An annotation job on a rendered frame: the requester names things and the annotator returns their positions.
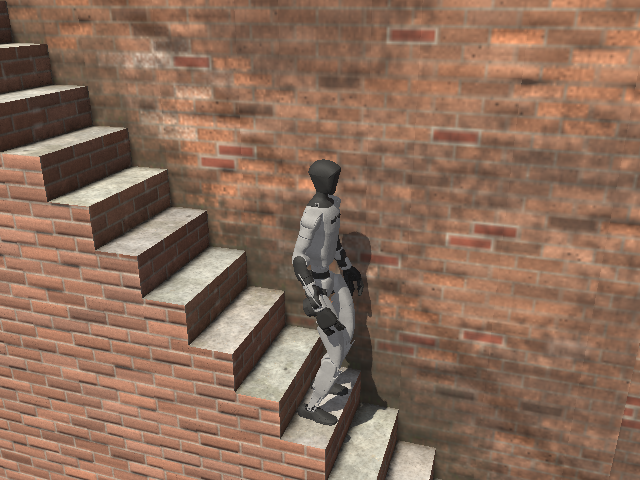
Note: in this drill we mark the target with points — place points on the right robot hand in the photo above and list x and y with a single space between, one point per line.
325 319

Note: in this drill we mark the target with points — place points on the left robot hand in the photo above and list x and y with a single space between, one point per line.
351 275

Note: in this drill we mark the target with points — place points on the robot left forearm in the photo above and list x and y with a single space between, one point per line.
341 258

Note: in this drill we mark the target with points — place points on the left robot upper arm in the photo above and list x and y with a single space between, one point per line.
336 198

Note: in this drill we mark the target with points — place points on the right robot upper arm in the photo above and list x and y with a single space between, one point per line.
309 224

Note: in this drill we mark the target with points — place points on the robot torso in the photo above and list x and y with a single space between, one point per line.
323 247

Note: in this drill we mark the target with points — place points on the robot left thigh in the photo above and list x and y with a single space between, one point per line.
344 307

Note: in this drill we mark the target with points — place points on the robot right forearm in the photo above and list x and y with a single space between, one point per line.
300 267

